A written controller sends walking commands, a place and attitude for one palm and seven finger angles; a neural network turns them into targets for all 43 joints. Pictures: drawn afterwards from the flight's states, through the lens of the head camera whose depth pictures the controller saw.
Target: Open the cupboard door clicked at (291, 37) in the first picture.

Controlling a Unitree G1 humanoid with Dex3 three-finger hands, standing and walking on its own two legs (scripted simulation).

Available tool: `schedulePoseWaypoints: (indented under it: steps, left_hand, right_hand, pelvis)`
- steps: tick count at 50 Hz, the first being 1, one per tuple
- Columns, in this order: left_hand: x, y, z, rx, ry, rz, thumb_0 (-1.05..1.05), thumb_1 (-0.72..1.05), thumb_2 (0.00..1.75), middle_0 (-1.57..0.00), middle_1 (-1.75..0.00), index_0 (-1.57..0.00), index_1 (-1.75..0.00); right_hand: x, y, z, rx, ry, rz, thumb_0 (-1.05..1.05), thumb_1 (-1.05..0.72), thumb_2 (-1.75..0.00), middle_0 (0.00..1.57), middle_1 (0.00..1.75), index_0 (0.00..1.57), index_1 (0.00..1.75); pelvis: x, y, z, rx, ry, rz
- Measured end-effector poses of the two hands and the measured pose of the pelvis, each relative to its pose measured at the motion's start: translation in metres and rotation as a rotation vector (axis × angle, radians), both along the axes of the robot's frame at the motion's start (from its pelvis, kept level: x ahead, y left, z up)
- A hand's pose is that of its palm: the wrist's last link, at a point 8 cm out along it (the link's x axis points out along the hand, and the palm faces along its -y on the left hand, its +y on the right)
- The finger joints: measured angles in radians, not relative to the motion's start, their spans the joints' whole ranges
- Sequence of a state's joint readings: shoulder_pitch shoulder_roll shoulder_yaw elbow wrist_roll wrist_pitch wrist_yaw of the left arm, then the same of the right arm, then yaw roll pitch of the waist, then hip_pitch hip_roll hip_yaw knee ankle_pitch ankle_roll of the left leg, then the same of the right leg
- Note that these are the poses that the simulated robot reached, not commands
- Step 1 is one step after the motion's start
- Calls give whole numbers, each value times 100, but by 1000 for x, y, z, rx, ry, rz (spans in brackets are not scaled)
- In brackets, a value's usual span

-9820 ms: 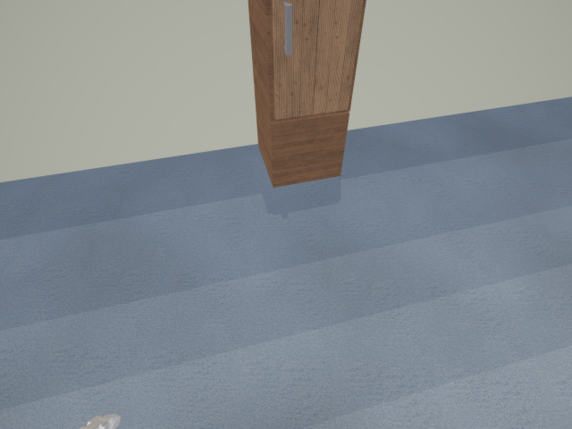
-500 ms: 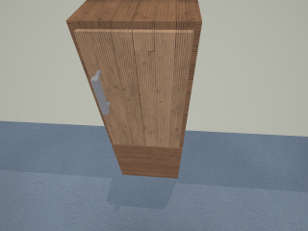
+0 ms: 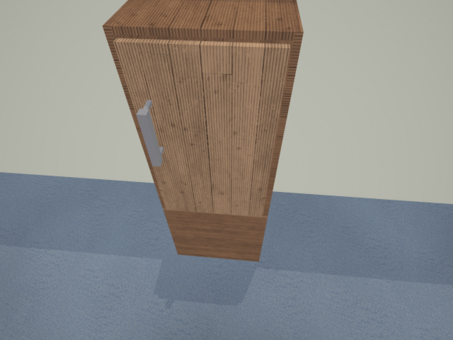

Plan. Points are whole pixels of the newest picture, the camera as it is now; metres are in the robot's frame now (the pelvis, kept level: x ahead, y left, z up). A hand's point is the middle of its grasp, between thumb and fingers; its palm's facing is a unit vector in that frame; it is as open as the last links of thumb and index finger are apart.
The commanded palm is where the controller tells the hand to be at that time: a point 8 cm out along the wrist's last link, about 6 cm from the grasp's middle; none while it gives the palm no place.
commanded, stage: look again from close up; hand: left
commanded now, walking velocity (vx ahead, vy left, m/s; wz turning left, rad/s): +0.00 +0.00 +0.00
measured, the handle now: (153, 134) +0.55 +0.22 +0.03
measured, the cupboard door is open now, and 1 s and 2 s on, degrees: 0 0 0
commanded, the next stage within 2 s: raise the hand with hooked fingers in 0.12 s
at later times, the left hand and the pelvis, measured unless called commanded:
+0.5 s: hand (127, 277) +0.21 +0.18 +0.01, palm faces +0.10 -0.99 +0.00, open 7.8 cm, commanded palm +0.12 +0.24 -0.05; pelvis -0.02 +0.01 -0.03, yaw +3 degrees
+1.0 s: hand (107, 300) +0.19 +0.22 -0.03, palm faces -0.14 -0.99 -0.05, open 10.7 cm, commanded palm +0.15 +0.29 -0.01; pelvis -0.04 +0.02 -0.08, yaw +4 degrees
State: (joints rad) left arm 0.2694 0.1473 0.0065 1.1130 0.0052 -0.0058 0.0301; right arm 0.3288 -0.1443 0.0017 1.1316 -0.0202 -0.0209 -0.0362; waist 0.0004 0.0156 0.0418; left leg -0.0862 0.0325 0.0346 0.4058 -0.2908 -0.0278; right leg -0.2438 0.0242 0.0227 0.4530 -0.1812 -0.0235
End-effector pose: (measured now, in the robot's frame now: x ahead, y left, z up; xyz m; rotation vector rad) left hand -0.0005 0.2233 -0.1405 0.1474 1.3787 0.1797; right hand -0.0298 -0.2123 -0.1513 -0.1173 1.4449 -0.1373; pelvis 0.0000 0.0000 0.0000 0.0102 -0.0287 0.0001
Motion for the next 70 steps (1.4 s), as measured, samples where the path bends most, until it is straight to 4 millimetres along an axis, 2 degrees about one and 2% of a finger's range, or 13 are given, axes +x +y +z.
schedulePoseWaypoints:
  steps: [13, 18, 21, 24, 29, 34, 39, 43, 47, 51, 56, 63, 70]
  left_hand:
    - [5, 4, 3, 5, -39, 48, 1, 94, 90, -20, -30, -20, -30]
    - [101, 30, 84, 95, -667, 115, 3, 93, 89, -20, -32, -20, -32]
    - [158, 28, 133, 64, -1023, 42, 2, 88, 87, -20, -35, -20, -34]
    - [187, 17, 155, -42, -1298, -53, 1, 81, 85, -20, -38, -20, -38]
    - [168, 3, 124, -199, -1382, -237, 0, 69, 80, -21, -45, -21, -44]
    - [117, 27, 75, -188, -1202, -118, 0, 57, 76, -23, -52, -23, -52]
    - [104, 60, 98, -18, -1314, -85, 1, 45, 71, -23, -60, -23, -59]
    - [133, 60, 129, -29, -1461, -229, 1, 36, 67, -23, -66, -23, -65]
    - [168, 52, 127, -151, -1356, -353, 1, 26, 63, -24, -71, -24, -71]
    - [176, 60, 121, -204, -1214, -289, 0, 17, 59, -25, -78, -25, -77]
    - [163, 85, 143, -84, -1292, -169, 0, 6, 54, -26, -85, -26, -84]
    - [164, 97, 142, -57, -1330, -215, 0, -11, 47, -27, -96, -27, -95]
    - [182, 105, 151, -110, -1327, -234, -1, -27, 40, -29, -106, -28, -105]
  right_hand:
    - [3, 4, 0, -1, -21, -9, 0, -91, -90, 20, 30, 20, 30]
    - [68, -12, 12, -73, -396, 24, 1, -91, -90, 20, 30, 20, 30]
    - [122, -22, 28, -99, -633, 78, 1, -91, -90, 20, 30, 20, 30]
    - [171, -28, 53, -124, -843, 140, 1, -91, -90, 20, 30, 20, 30]
    - [231, -30, 88, -162, -1056, 255, 1, -91, -90, 20, 30, 20, 30]
    - [262, -14, 88, -174, -1089, 340, 1, -91, -90, 20, 30, 20, 30]
    - [259, 18, 50, -105, -996, 406, 0, -91, -90, 20, 30, 20, 30]
    - [232, 43, 11, -20, -888, 398, 1, -90, -90, 20, 30, 20, 30]
    - [192, 52, -9, 33, -790, 297, 1, -90, -90, 20, 30, 20, 30]
    - [158, 42, -6, 10, -733, 192, 1, -90, -90, 21, 30, 21, 30]
    - [140, 16, 8, -73, -711, 176, 1, -90, -90, 21, 30, 20, 30]
    - [153, -11, 22, -160, -737, 241, 1, -90, -90, 20, 30, 20, 30]
    - [180, -7, 46, -178, -841, 239, 1, -90, -90, 20, 30, 20, 30]
  pelvis:
    - [-1, 3, -2, -5, 4, -3]
    - [-4, 9, -7, 1, 11, 42]
    - [-10, 11, -14, 3, 48, 64]
    - [-15, 10, -27, 11, 105, 54]
    - [-18, 9, -54, 12, 162, 44]
    - [-20, 10, -74, -6, 199, 63]
    - [-25, 12, -87, -48, 213, 93]
    - [-33, 16, -93, -74, 219, 105]
    - [-37, 21, -89, -66, 228, 91]
    - [-35, 24, -78, -44, 227, 68]
    - [-32, 26, -69, -38, 215, 62]
    - [-34, 25, -68, -50, 204, 83]
    - [-28, 24, -60, -53, 175, 76]
